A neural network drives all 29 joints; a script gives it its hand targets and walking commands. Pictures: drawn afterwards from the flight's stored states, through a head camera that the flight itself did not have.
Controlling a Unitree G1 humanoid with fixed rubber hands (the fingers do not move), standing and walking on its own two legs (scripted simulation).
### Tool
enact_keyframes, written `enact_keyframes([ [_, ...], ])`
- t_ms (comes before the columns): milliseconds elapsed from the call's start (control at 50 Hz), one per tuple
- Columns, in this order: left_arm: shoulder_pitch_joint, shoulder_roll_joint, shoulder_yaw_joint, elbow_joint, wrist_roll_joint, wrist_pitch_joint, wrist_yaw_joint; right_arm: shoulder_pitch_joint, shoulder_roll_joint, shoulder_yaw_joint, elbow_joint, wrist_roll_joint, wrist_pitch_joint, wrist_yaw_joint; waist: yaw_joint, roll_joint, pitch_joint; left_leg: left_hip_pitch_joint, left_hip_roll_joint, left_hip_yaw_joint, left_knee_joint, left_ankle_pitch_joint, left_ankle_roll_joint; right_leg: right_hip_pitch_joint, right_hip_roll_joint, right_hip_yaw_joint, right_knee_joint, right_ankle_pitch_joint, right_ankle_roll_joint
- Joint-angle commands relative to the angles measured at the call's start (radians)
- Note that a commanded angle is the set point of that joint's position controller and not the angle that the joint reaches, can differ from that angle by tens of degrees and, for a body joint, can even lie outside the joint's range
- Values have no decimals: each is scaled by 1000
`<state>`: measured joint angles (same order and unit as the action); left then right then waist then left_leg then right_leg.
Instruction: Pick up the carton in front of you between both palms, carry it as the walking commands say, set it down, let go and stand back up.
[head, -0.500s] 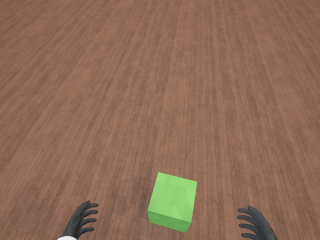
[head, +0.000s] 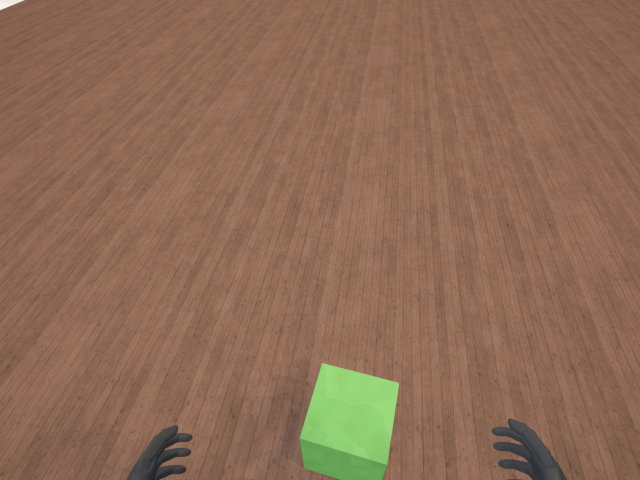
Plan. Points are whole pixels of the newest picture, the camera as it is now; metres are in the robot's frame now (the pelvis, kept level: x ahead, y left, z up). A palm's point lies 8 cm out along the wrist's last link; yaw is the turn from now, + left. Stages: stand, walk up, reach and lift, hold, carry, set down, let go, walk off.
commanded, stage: stand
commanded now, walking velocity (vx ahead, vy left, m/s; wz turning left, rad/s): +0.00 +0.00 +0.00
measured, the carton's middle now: (349, 427) +0.43 -0.04 -0.65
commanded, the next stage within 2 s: none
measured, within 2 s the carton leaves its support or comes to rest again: neither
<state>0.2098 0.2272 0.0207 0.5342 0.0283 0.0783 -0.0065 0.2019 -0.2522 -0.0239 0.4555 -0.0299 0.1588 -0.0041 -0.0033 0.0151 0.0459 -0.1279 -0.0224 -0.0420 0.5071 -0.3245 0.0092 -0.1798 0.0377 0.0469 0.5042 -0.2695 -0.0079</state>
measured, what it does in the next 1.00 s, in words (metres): stands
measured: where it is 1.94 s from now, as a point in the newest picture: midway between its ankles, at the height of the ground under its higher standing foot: outside the picture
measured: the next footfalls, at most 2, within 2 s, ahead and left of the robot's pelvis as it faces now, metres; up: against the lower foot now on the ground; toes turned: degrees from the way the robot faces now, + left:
none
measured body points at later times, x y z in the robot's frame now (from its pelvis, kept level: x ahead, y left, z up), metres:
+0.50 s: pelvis +0.02 -0.02 +0.00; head +0.03 -0.03 +0.45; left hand +0.14 +0.28 -0.09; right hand +0.17 -0.30 -0.11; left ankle -0.03 +0.11 -0.74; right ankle +0.00 -0.11 -0.74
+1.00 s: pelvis +0.01 -0.02 +0.01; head +0.00 -0.03 +0.46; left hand +0.11 +0.30 -0.09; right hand +0.13 -0.31 -0.11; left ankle -0.03 +0.11 -0.74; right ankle +0.00 -0.12 -0.74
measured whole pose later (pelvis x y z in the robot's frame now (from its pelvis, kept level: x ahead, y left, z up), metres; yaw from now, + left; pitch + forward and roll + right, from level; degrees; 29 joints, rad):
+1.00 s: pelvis +0.01 -0.02 +0.01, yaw +2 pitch -2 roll +0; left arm 0.15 0.35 0.04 0.94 0.02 0.00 0.01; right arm 0.17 -0.37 -0.01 0.91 -0.03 -0.01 -0.03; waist 0.01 0.03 0.02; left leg -0.08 -0.01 -0.07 0.38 -0.26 -0.01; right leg -0.13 0.04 0.01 0.40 -0.23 -0.03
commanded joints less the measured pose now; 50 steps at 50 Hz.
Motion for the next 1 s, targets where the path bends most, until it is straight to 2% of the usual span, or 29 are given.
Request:
enact_keyframes([
  [0,-24,207,68,2,26,-50,24,-53,-157,-52,14,-18,-104,-19,7,11,-4,-103,52,-61,-85,-69,-14,-98,-76,57,-108,-70,10],
  [20,-37,200,65,11,24,-57,25,-53,-156,-51,35,-16,-118,-17,5,-8,-14,-95,54,-66,-77,-62,-10,-115,-77,63,-112,-90,4],
  [60,-55,199,62,30,21,-69,18,-61,-166,-50,70,-14,-137,-9,3,-17,-49,-71,62,-70,-65,10,-5,-106,-83,66,-105,-38,-3],
  [180,-39,231,64,98,13,-84,22,-48,-202,-43,155,-14,-161,-15,5,-29,-107,-27,76,-77,-51,237,-8,-28,-99,63,-73,228,-8],
  [380,-43,266,60,187,5,-86,31,-31,-232,-32,252,-6,-168,-27,7,-20,-102,-10,87,-79,-63,343,-9,43,-115,65,-75,364,-12],
  [540,-65,272,56,241,2,-88,31,-45,-242,-26,298,-2,-172,-31,11,-11,-95,-3,93,-83,-87,350,-9,68,-120,70,-96,370,-14],
  [980,-101,295,47,362,-5,-91,22,-67,-275,-14,413,3,-183,-26,14,-10,-46,-5,112,-100,-179,249,3,73,-129,85,-169,224,-19],
])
